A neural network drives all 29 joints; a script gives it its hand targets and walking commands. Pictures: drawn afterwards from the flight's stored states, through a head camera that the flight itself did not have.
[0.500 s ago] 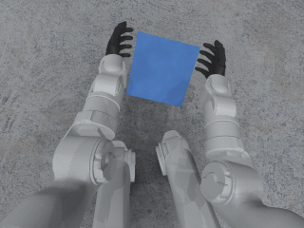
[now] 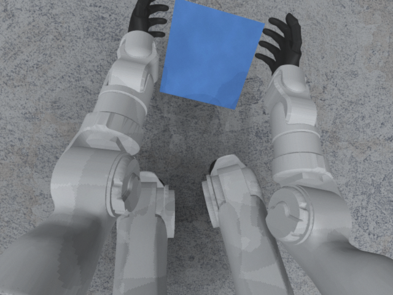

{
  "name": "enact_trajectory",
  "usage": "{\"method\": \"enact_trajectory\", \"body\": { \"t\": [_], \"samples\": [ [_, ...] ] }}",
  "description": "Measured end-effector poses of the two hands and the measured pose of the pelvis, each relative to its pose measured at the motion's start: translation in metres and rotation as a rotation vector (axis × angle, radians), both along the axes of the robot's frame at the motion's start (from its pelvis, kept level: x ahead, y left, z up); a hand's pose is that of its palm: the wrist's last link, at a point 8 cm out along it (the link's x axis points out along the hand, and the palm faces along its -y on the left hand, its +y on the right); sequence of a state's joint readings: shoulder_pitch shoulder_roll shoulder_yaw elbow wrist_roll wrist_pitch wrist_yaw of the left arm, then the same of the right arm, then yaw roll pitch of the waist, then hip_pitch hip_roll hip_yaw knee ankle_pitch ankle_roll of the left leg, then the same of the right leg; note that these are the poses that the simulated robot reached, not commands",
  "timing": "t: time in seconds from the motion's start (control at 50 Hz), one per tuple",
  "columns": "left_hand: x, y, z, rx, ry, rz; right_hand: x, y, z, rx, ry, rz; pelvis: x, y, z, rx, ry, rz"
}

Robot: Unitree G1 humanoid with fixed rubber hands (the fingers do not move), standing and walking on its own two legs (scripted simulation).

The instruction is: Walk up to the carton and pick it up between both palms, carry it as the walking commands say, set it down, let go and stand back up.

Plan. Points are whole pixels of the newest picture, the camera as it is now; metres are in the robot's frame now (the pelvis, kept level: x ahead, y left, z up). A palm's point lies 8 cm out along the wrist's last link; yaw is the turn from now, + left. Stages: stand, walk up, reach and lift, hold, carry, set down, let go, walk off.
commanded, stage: set down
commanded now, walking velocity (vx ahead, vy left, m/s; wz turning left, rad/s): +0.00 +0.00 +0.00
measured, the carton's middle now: (207, 53) +0.53 -0.10 -0.26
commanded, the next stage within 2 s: none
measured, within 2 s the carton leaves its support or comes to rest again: neither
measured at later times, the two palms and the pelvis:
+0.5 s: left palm (139, 37) +0.55 +0.03 -0.19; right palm (274, 65) +0.47 -0.21 -0.18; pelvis +0.02 +0.01 -0.02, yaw -1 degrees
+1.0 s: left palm (139, 37) +0.55 +0.04 -0.19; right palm (275, 64) +0.47 -0.21 -0.19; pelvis +0.02 +0.01 -0.02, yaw -1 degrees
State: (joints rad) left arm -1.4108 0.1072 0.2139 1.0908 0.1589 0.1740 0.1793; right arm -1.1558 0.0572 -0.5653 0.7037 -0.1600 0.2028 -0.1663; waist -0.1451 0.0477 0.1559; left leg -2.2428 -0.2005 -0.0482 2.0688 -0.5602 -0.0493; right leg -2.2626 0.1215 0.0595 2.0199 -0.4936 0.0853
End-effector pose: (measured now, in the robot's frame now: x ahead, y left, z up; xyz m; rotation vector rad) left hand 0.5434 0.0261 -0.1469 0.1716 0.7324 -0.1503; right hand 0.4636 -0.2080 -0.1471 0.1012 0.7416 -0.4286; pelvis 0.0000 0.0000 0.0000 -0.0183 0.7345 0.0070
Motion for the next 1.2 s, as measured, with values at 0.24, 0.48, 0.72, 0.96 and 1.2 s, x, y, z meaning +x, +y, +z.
{"method": "enact_trajectory", "body": {
  "t": [0.24,0.48,0.72,0.96,1.2],
  "samples": [
    [0.004,0.011,-0.028,0.003,0.052,-0.025,0.008,0.005,-0.021,0.018,0.043,0.045,0.009,0.005,-0.010,-0.023,-0.022,0.009],
    [0.010,0.009,-0.043,-0.003,0.076,-0.063,0.009,0.001,-0.036,0.027,0.061,0.050,0.017,0.011,-0.015,-0.032,-0.034,0.011],
    [0.010,0.010,-0.042,-0.002,0.075,-0.074,0.010,0.000,-0.036,0.035,0.054,0.063,0.014,0.010,-0.018,-0.031,-0.053,0.012],
    [0.011,0.009,-0.044,-0.024,0.087,-0.088,0.010,-0.002,-0.040,0.033,0.065,0.063,0.015,0.009,-0.018,-0.032,-0.055,0.009],
    [0.014,0.010,-0.047,-0.041,0.088,-0.097,0.012,-0.004,-0.041,0.034,0.066,0.066,0.018,0.011,-0.019,-0.036,-0.048,0.006]
  ]
}}
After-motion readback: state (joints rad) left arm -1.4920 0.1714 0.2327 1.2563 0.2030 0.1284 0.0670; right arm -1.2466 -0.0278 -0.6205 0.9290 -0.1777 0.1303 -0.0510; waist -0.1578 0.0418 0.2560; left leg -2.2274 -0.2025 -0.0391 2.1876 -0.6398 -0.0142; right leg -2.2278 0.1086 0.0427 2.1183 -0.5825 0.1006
